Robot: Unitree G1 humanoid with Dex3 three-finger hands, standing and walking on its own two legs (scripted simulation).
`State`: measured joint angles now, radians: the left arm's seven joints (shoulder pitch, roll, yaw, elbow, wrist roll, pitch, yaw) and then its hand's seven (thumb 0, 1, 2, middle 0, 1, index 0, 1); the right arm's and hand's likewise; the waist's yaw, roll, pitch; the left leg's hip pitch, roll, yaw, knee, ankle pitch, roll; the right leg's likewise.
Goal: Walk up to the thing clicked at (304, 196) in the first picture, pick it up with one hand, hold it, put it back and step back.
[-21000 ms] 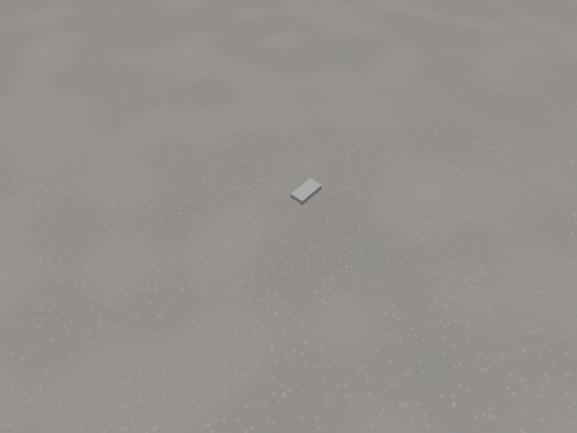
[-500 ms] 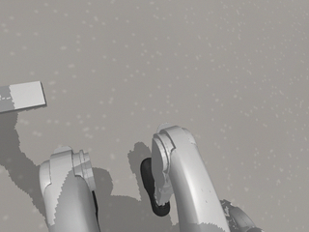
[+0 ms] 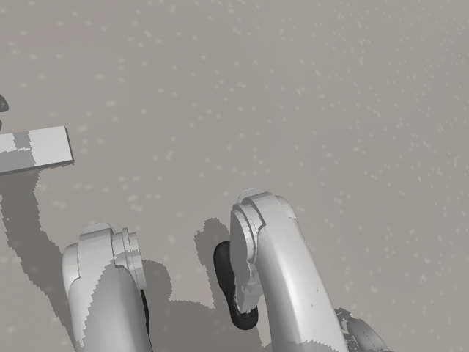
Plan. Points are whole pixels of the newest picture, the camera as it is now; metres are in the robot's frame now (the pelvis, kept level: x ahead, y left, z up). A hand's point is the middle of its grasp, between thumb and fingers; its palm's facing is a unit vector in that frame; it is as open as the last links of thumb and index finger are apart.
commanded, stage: approach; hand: left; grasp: from above
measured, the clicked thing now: (28, 150) +0.49 +0.30 -0.31
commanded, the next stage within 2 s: close in in 0.56 s
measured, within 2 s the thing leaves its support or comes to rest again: neither
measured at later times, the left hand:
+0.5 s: hand out of the picture +0.48 +0.30 -0.19, palm faces -0.48 -0.06 -0.88, open 14.1 cm
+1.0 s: hand (20, 149) +0.47 +0.28 -0.23, palm faces -0.47 -0.06 -0.88, open 14.2 cm
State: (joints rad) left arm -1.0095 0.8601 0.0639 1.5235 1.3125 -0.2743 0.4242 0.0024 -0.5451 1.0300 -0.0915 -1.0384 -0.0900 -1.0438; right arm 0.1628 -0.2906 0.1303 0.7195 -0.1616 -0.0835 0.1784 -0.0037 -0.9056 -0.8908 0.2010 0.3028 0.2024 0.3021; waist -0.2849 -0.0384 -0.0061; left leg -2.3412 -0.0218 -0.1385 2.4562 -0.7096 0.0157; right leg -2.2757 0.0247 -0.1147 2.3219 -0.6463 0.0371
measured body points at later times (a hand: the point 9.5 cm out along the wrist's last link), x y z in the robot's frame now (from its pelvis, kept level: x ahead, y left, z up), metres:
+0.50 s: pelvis +0.00 -0.01 +0.00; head +0.27 +0.06 +0.35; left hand +0.50 +0.30 -0.14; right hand +0.01 -0.27 -0.09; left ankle +0.07 +0.12 -0.29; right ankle +0.11 -0.12 -0.29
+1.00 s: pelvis +0.00 +0.00 +0.00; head +0.27 +0.11 +0.34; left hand +0.49 +0.29 -0.18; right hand +0.05 -0.27 -0.06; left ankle +0.07 +0.12 -0.29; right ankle +0.11 -0.12 -0.29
